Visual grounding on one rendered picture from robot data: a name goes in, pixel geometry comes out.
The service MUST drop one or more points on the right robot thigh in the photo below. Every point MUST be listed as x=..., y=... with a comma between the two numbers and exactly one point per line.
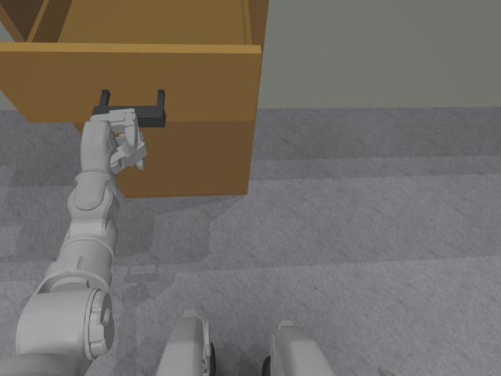
x=293, y=350

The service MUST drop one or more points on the robot thigh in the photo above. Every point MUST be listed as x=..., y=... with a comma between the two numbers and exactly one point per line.
x=293, y=350
x=188, y=344

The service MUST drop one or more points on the robot left hand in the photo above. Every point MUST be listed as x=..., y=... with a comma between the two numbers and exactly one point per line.
x=98, y=143

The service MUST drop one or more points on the drawer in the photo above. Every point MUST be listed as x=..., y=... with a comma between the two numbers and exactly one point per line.
x=199, y=51

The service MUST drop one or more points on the cabinet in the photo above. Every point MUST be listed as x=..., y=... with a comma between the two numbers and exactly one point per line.
x=184, y=158

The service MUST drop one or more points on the handle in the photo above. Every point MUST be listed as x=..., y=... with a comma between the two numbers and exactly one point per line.
x=148, y=116

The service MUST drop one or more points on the left robot thigh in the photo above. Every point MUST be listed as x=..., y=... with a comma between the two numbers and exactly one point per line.
x=188, y=344

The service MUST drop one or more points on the left robot upper arm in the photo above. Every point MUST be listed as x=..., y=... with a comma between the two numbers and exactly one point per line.
x=61, y=333

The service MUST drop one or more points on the robot left forearm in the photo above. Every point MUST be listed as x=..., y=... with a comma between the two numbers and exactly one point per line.
x=88, y=249

